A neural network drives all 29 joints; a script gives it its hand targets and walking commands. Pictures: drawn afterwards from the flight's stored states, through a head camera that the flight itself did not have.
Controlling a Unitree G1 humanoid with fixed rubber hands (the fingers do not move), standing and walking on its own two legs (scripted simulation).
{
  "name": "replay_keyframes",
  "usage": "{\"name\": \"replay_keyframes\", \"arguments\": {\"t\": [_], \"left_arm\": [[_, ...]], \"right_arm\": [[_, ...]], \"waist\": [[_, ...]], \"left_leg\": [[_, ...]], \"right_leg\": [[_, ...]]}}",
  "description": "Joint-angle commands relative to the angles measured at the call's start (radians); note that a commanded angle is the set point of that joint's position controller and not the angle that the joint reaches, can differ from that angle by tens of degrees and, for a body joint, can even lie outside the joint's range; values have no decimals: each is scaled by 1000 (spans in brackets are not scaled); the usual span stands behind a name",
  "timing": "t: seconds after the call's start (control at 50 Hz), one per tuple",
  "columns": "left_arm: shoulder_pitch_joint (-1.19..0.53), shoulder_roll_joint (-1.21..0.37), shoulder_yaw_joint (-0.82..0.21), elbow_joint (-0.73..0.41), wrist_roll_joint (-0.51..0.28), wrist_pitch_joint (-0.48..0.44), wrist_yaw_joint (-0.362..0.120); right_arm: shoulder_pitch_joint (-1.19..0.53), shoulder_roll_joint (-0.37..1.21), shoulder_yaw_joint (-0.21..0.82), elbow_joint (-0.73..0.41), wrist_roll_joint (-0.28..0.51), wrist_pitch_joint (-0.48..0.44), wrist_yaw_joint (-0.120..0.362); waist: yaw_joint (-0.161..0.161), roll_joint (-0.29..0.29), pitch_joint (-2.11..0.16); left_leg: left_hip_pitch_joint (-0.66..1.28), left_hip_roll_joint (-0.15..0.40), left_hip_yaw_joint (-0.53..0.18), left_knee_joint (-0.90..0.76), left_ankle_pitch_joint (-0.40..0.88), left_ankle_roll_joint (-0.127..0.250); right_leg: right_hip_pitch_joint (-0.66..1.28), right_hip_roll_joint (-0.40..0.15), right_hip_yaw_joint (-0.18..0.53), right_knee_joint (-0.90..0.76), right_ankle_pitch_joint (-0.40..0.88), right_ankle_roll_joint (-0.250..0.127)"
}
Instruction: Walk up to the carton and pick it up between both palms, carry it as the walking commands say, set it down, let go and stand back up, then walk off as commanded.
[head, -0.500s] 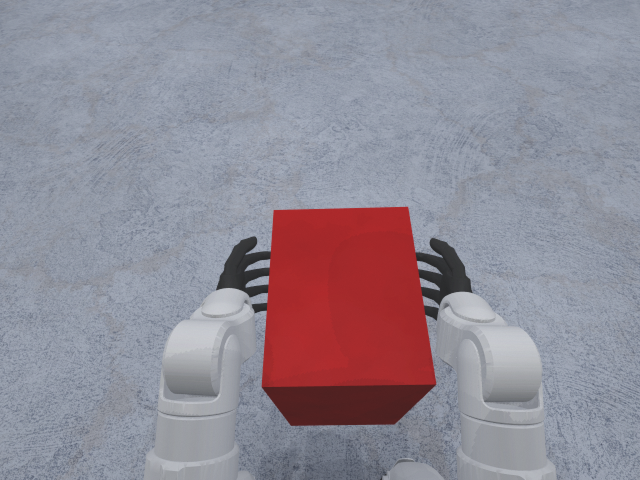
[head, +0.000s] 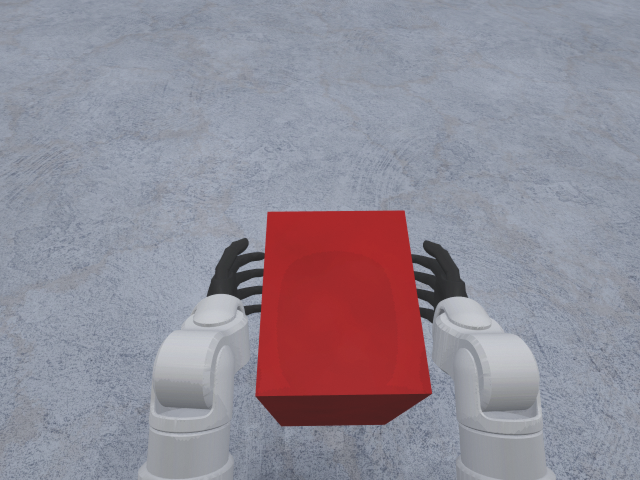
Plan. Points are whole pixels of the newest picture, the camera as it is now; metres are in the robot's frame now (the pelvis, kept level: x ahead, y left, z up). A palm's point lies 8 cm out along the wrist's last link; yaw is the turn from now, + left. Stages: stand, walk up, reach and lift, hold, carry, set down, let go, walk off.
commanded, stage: carry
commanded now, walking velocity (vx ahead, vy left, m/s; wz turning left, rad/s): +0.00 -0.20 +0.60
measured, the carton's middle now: (334, 333) +0.29 +0.00 +0.02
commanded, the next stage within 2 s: none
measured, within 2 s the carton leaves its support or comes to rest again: neither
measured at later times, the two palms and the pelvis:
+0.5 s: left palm (265, 414) +0.18 +0.08 +0.07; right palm (476, 345) +0.25 -0.16 +0.08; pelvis -0.05 -0.12 -0.01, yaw +15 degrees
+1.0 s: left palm out of the picture +0.10 -0.03 +0.09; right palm (558, 354) +0.23 -0.23 +0.09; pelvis -0.07 -0.28 -0.01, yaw +34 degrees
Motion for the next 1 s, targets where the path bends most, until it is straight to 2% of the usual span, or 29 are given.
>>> {"name": "replay_keyframes", "arguments": {"t": [0.0, 0.02, 0.04, 0.06, 0.08, 0.1, 0.16, 0.28, 0.3, 0.32, 0.34, 0.36, 0.38, 0.4, 0.42, 0.44, 0.48, 0.56, 0.64, 0.68, 0.7, 0.72, 0.74, 0.76, 0.78, 0.82, 0.84, 0.92, 0.98], "left_arm": [[-206, -951, -449, -64, -232, -12, -124], [-204, -949, -441, -67, -231, -8, -128], [-202, -934, -433, -58, -227, -5, -134], [-214, -933, -413, -44, -220, -17, -141], [-230, -942, -412, -62, -223, -24, -144], [-256, -981, -414, -85, -226, -40, -152], [-291, -1034, -426, -155, -242, -79, -160], [-232, -966, -442, -156, -251, -67, -151], [-227, -958, -445, -148, -253, -59, -149], [-222, -951, -448, -138, -257, -52, -146], [-227, -938, -451, -127, -261, -45, -143], [-258, -924, -464, -154, -264, -36, -144], [-301, -929, -490, -162, -266, -29, -149], [-310, -959, -502, -146, -270, -28, -155], [-322, -990, -513, -142, -286, -31, -164], [-347, -1029, -527, -145, -306, -40, -171], [-336, -1074, -543, -141, -312, -56, -171], [-311, -1042, -541, -169, -302, -76, -155], [-266, -982, -515, -157, -282, -59, -143], [-245, -971, -494, -147, -274, -46, -142], [-222, -966, -474, -129, -268, -39, -144], [-222, -944, -456, -113, -256, -37, -148], [-230, -949, -445, -116, -253, -45, -153], [-232, -971, -440, -131, -254, -49, -156], [-259, -993, -431, -142, -255, -59, -162], [-282, -1008, -426, -167, -256, -78, -165], [-287, -1009, -429, -184, -260, -84, -163], [-202, -953, -409, -151, -235, -65, -147], [-188, -939, -413, -118, -237, -47, -136]], "right_arm": [[-241, 899, 422, -95, 233, 0, 144], [-244, 897, 428, -98, 230, 3, 142], [-242, 890, 434, -95, 221, 9, 140], [-328, 891, 483, -139, 239, 18, 147], [-398, 941, 507, -141, 259, 13, 155], [-448, 987, 532, -151, 285, 1, 163], [-433, 1048, 561, -185, 317, -30, 167], [-322, 968, 510, -155, 277, -23, 141], [-302, 953, 496, -139, 267, -16, 139], [-281, 941, 480, -121, 257, -10, 140], [-258, 935, 462, -95, 245, -5, 142], [-232, 917, 437, -63, 229, -6, 140], [-210, 932, 427, -34, 223, -8, 143], [-230, 947, 428, -55, 223, -10, 147], [-264, 964, 434, -83, 224, -18, 149], [-297, 987, 439, -107, 227, -31, 153], [-306, 1012, 446, -140, 236, -49, 158], [-297, 980, 450, -181, 254, -61, 158], [-258, 933, 451, -175, 246, -45, 153], [-240, 916, 457, -167, 243, -32, 149], [-247, 905, 463, -164, 241, -26, 147], [-248, 892, 471, -159, 240, -16, 146], [-327, 894, 501, -204, 255, -10, 152], [-359, 934, 519, -197, 266, -13, 158], [-399, 973, 540, -202, 284, -22, 164], [-416, 1005, 561, -221, 309, -36, 166], [-412, 1008, 564, -227, 316, -39, 162], [-336, 963, 538, -181, 301, -18, 141], [-293, 924, 493, -130, 278, 4, 138]], "waist": [[-14, 215, -272], [-14, 120, -261], [-6, -82, -232], [8, -341, -209], [11, -295, -192], [10, -222, -181], [4, -182, -199], [21, -181, -277], [18, -161, -282], [5, -108, -289], [-15, -35, -267], [-20, 241, -259], [-15, 314, -239], [-12, 186, -223], [-15, 75, -206], [-13, 45, -193], [-8, 96, -224], [-7, 175, -282], [-21, 261, -290], [-16, 246, -300], [-5, 145, -280], [14, -156, -247], [19, -345, -186], [7, -242, -157], [3, -186, -158], [-1, -190, -180], [-2, -196, -196], [17, -205, -249], [22, -199, -259]], "left_leg": [[171, 54, -74, 17, 199, 62], [55, 9, -33, 95, 55, 46], [-172, -82, 54, 237, -231, 16], [-288, -120, 133, 444, -487, -17], [-296, -100, 77, 620, -495, -8], [-272, -91, 52, 680, -427, 4], [-243, -75, 74, 587, -266, 2], [-77, -146, 123, 255, -267, 43], [-38, -150, 127, 175, -239, 49], [53, -128, 112, 36, -134, 56], [206, -48, 17, -110, 39, 80], [371, 200, -325, -92, 392, 194], [411, 294, -528, -134, 500, 292], [362, 271, -496, -141, 443, 296], [312, 235, -405, -140, 324, 267], [273, 188, -320, -133, 288, 230], [251, 115, -224, -128, 294, 174], [246, 81, -216, -128, 246, 133], [179, 46, -228, -134, 60, 105], [72, 10, -194, -94, -52, 68], [-51, -68, -118, -3, -126, 31], [-241, -205, 13, 250, -278, -5], [-325, -178, 91, 568, -431, -12], [-290, -133, 45, 732, -397, 2], [-244, -120, 25, 781, -328, 15], [-246, -100, 44, 713, -256, 14], [-243, -110, 69, 636, -272, 11], [-129, -165, 125, 381, -302, 35], [-31, -183, 145, 174, -282, 60]], "right_leg": [[164, 2, -86, -266, 35, -10], [254, -68, -37, -295, 84, -33], [360, -233, 118, -289, 359, -105], [304, -390, 233, -254, 625, -209], [268, -403, 205, -259, 788, -252], [243, -353, 120, -250, 777, -239], [327, -253, -28, -190, 705, -184], [350, -293, -15, -88, 741, -209], [350, -290, -25, -49, 733, -198], [307, -272, -60, 12, 663, -160], [142, -245, -89, 92, 477, -93], [-152, -143, -133, 243, 116, -18], [-305, -83, -47, 415, -214, 12], [-316, -84, 56, 542, -207, 5], [-309, -89, 101, 562, -156, 1], [-301, -96, 107, 515, -99, 0], [-240, -53, 60, 438, -28, 4], [-146, -3, 30, 297, -33, 10], [5, 23, -15, 52, -57, 3], [200, 6, -42, -186, -17, -28], [325, -50, 0, -303, -18, -67], [368, -279, 276, -405, -94, -162], [217, -482, 356, -380, 182, -262], [156, -427, 254, -340, 383, -257], [150, -349, 133, -301, 445, -216], [271, -251, -2, -210, 544, -170], [322, -234, -24, -172, 613, -164], [359, -280, -16, -118, 716, -199], [366, -295, -25, -62, 709, -183]]}}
